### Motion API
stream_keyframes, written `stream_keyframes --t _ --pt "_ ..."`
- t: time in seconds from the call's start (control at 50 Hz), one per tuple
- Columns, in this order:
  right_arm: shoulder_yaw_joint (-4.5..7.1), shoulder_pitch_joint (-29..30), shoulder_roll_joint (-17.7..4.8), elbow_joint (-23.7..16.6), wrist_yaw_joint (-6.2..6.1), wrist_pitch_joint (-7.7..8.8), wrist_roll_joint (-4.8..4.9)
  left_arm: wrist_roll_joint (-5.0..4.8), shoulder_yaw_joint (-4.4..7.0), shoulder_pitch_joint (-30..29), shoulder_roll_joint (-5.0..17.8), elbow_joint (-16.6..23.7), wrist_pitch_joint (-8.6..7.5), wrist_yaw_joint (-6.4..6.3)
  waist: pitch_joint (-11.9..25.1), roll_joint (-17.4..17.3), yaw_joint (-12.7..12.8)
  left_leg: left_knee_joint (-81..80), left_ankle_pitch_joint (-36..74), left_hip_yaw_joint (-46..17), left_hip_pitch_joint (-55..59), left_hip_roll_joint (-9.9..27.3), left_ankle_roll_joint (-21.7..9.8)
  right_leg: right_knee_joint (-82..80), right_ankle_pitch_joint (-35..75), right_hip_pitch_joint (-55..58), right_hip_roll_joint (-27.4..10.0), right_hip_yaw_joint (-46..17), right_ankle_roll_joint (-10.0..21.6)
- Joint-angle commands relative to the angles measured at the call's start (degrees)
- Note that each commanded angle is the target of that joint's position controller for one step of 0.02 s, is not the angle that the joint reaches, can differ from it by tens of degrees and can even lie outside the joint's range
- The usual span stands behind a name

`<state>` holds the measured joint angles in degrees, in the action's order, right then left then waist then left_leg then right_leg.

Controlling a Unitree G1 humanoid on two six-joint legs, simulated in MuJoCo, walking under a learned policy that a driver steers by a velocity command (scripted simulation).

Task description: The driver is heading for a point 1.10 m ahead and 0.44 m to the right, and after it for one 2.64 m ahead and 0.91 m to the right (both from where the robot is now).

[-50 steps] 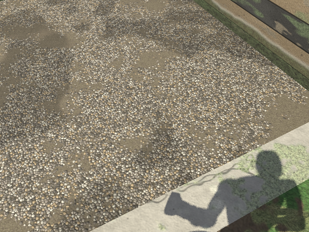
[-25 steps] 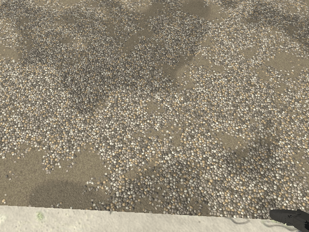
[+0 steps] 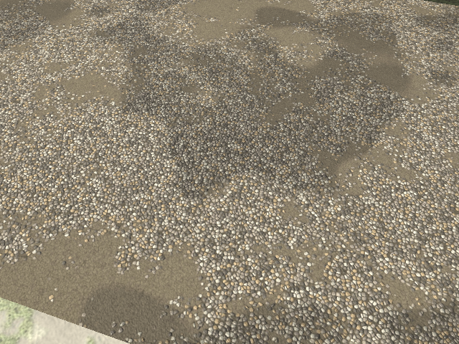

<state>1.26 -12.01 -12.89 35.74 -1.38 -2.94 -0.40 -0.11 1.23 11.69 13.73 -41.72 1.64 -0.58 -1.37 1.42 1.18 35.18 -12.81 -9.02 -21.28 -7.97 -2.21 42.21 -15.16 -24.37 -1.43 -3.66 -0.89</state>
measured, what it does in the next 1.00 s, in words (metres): walks ahead, turning right: right foot, then left foot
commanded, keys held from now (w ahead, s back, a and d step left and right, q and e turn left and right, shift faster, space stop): e+shift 0.16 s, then w+e+shift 0.64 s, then w+shift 0.02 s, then w+q+shift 0.18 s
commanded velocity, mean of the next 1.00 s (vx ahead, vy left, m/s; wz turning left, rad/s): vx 0.62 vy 0.00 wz -0.68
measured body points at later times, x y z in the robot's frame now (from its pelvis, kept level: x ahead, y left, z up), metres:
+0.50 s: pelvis +0.05 +0.01 +0.01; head +0.07 +0.00 +0.46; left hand +0.32 +0.19 -0.06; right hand +0.13 -0.29 -0.07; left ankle +0.07 +0.13 -0.72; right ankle +0.05 -0.15 -0.68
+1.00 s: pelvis +0.13 -0.12 -0.03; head +0.17 -0.18 +0.42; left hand +0.43 -0.12 -0.10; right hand +0.04 -0.44 -0.13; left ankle +0.24 +0.02 -0.63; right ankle +0.14 -0.22 -0.72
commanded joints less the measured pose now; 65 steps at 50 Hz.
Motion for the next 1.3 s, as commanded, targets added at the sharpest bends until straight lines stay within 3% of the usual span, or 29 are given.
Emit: stream_keyframes --t 0.02,0.04,0.06,0.08,0.12,0.18,0.26,0.34,0.38,0.4,0.42,0.46,0.54,0.72,0.78,0.8,0.82,0.84,0.86,0.88,0.9,0.94,1.04,1.12,1.16,1.2,1.24,1.26,1.3 --pt "2.17 -2.5 -8.1 -1.2 0.09 1.24 0.76 0.86 0.94 -2.3 6.4 5.5 -1.78 0.89 1.5 -8.7 -2.4 -9.6 -11.0 -8.8 -0.3 11.5 -4.3 -13.2 9.1 9.4 -0.9 -1.9 3.9" --pt "2.72 -4.6 -9.0 -1.3 -0.65 1.1 0.09 1.9 1.77 -3.1 11.0 6.8 -1.7 0.74 0.5 -0.3 -5.4 -2.6 -14.3 -4.3 1.0 6.2 -1.1 -15.6 16.6 7.2 -5.1 -9.7 5.8" --pt "2.59 -2.5 -7.8 -2.6 -1.22 0.95 0.11 1.2 3.07 -3.3 15.0 6.5 -1.7 0.53 -2.6 14.7 -5.9 3.9 -13.4 4.6 1.1 2.0 2.0 -25.2 7.0 0.1 -9.3 -20.5 10.6" --pt "3.16 1.3 -9.7 -3.4 -1.91 1.05 0.34 0.43 3.05 -2.0 14.0 7.1 -1.53 0.41 -4.4 15.9 -3.4 7.7 -12.6 5.6 -3.7 2.5 3.2 -28.2 2.6 2.4 -12.3 -27.8 13.3" --pt "3.23 7.2 -8.7 -3.8 -1.71 1.05 0.43 -0.13 3.81 4.9 13.6 6.7 -0.77 -0.7 -0.8 10.0 0.9 19.2 -18.0 2.2 -13.7 2.2 4.7 -25.1 8.2 13.8 -12.9 -32.0 15.6" --pt "3.1 7.9 -6.7 -3.8 -0.87 1.36 1.16 -1.26 4.21 6.8 12.9 7.7 1.15 -2.7 7.1 4.1 0.7 29.1 -15.2 -0.1 -17.8 4.2 5.4 -21.1 9.0 23.0 -10.1 -27.8 14.0" --pt "1.41 13.8 -2.8 -6.6 0.24 3.14 1.15 -1.15 3.5 2.2 10.6 11.4 3.76 -3.99 4.9 10.1 1.1 5.9 -6.6 3.6 -5.7 2.8 6.8 -23.8 -9.9 14.6 -1.6 -24.0 10.0" --pt "1.41 8.2 -4.2 -5.9 1.52 5.59 0.65 -2.0 2.99 -0.9 9.9 15.2 3.21 -3.37 5.2 10.8 -1.4 -9.7 3.7 4.7 10.8 4.8 5.0 -22.4 -16.2 5.9 -0.4 -28.5 8.1" --pt "1.51 -0.1 -6.6 -4.8 1.53 6.17 -1.61 -1.68 1.31 -2.1 5.8 16.9 2.16 -1.66 10.1 3.1 -5.4 -8.7 5.5 0.4 29.5 14.6 2.1 -10.3 -20.8 -7.4 3.9 -23.2 4.4" --pt "2.74 0.0 -11.4 -5.0 2.31 6.03 -3.54 -4.42 0.63 -1.3 3.8 19.9 1.1 -0.69 9.3 -14.1 -4.2 -12.1 -1.9 -13.7 31.1 25.7 -2.5 0.5 -19.0 -18.2 8.2 -14.9 3.2" --pt "4.25 2.3 -14.0 -4.6 2.6 6.0 -3.11 -5.1 1.71 -3.4 7.6 20.1 0.03 -0.41 2.3 -15.0 -3.8 -16.1 -9.0 -19.8 23.4 29.3 -4.8 7.8 -12.8 -24.2 4.6 -12.1 1.9" --pt "3.17 4.5 -10.9 -5.8 2.05 6.03 -1.96 -3.72 2.8 -4.3 10.5 18.6 -0.07 -0.46 -0.5 -9.7 -3.2 -16.4 -12.5 -14.1 19.7 25.9 -3.9 13.7 -7.0 -25.0 2.3 -8.9 1.0" --pt "1.98 3.3 -9.1 -3.8 1.43 6.52 -1.45 -2.2 1.43 -3.7 6.8 18.6 0.84 0.4 -3.2 -9.1 -3.1 -15.7 -5.5 -3.6 15.6 22.8 -3.4 20.6 1.7 -25.3 -1.8 -5.0 0.0" --pt "3.61 -1.8 -14.5 3.2 0.61 5.19 -1.54 -2.77 -0.68 -12.1 5.4 22.6 -1.1 3.05 -1.7 -5.6 -7.0 -8.3 23.6 12.9 17.4 24.0 -5.8 10.4 0.9 -19.2 -5.1 6.9 2.1" --pt "3.88 3.1 -16.9 3.4 0.04 4.37 -2.1 -2.97 1.01 -1.2 8.3 20.6 -1.27 2.73 5.0 -7.7 1.2 3.1 49.3 19.0 16.2 22.8 -4.2 4.3 1.1 0.7 0.6 11.6 6.2" --pt "3.85 7.1 -16.9 1.4 -0.09 3.93 -1.81 -2.7 3.24 11.7 12.5 16.8 -1.64 2.48 9.7 -4.4 8.1 19.0 51.4 19.7 8.7 20.1 -2.4 0.3 9.6 17.5 3.2 10.6 9.6" --pt "3.45 1.7 -13.3 -0.7 0.11 4.35 -2.88 -3.91 4.83 13.5 17.7 14.9 -1.37 2.21 12.2 11.5 4.6 47.0 0.7 18.6 -12.9 9.8 2.3 0.6 26.9 34.1 -2.6 -3.7 17.4" --pt "2.13 0.7 -13.4 -3.0 1.08 6.46 -1.68 -2.65 3.23 7.2 15.0 17.3 -1.68 3.36 21.8 19.9 1.7 56.6 -16.3 7.5 -21.5 2.9 4.1 -9.9 17.2 34.2 -9.8 -25.1 25.3" --pt "3.71 2.9 -18.7 -2.5 1.67 7.28 1.18 -1.34 1.68 2.2 10.1 19.1 -1.65 3.3 19.3 9.9 1.8 56.6 -11.9 4.3 -20.9 5.9 4.4 -14.5 8.6 26.0 -13.6 -23.3 23.3" --pt "3.13 3.4 -17.9 -2.5 1.49 6.94 2.2 -0.08 0.87 0.8 8.9 18.5 -1.83 3.0 15.1 4.6 0.9 56.6 -12.5 4.8 -19.8 6.9 4.4 -15.2 7.3 17.9 -15.3 -20.6 21.4" --pt "2.12 3.1 -14.8 -2.6 0.63 6.01 1.46 0.44 0.13 -0.4 7.3 18.1 -2.49 2.88 11.2 0.6 -0.3 54.5 -14.1 4.0 -19.1 7.8 4.2 -12.4 11.2 10.4 -15.2 -16.1 19.1" --pt "0.54 0.3 -10.6 -3.1 -0.22 4.09 -0.05 2.24 -2.16 -4.6 3.5 18.8 -4.43 2.73 9.0 1.7 -3.1 48.2 -17.6 0.3 -14.8 8.0 4.1 -6.3 22.5 -1.0 -14.4 -9.9 15.9" --pt "-2.07 -0.2 -9.7 -5.9 0.03 2.92 -2.52 5.31 -2.51 -8.2 7.9 19.4 -4.51 1.47 16.9 4.8 -3.2 40.5 -7.2 2.9 -8.9 6.3 6.5 -2.9 48.1 3.0 -16.8 -3.8 14.7" --pt "-3.08 0.9 -10.1 -7.6 -0.02 1.92 -3.32 4.93 -2.64 -13.0 9.9 20.7 -4.85 1.37 15.4 5.3 -2.9 37.6 -0.1 9.0 -2.3 5.5 5.5 -0.9 45.9 1.3 -16.4 4.2 10.8" --pt "-4.15 7.9 -8.7 -13.1 0.75 1.62 -2.13 3.84 -2.42 -11.2 9.3 19.2 -4.38 1.9 9.6 10.3 -0.1 25.3 -13.9 6.3 -9.5 9.7 5.4 -4.9 43.4 8.5 -17.7 3.6 9.8" --pt "-4.26 9.5 -9.1 -14.8 1.66 1.87 -2.04 4.39 -1.66 -11.3 9.8 18.8 -3.98 1.81 11.5 9.1 1.3 19.0 -11.3 7.5 -6.2 10.7 4.7 -4.3 43.8 12.1 -19.4 2.4 10.7" --pt "-3.57 7.3 -11.3 -15.0 2.34 1.92 -2.31 4.12 -1.09 -13.8 10.9 19.1 -3.99 1.53 15.0 2.6 -0.1 11.1 11.0 7.6 3.1 10.5 2.2 -0.4 40.3 10.2 -16.8 6.5 8.1" --pt "-2.96 9.4 -14.1 -15.6 2.85 1.47 -2.37 4.26 -1.26 -12.3 10.5 19.9 -3.82 1.47 14.7 -4.9 1.6 7.1 26.8 3.8 2.4 9.8 -0.9 3.3 29.6 9.0 -10.4 11.2 3.8" --pt "-2.89 12.3 -13.4 -16.9 3.72 -0.94 -2.57 4.7 -2.55 -17.3 8.8 21.6 -3.71 2.24 10.3 -10.2 -0.7 -0.8 19.4 -6.1 -4.5 11.8 -7.2 6.2 2.4 6.2 -4.0 13.1 0.1"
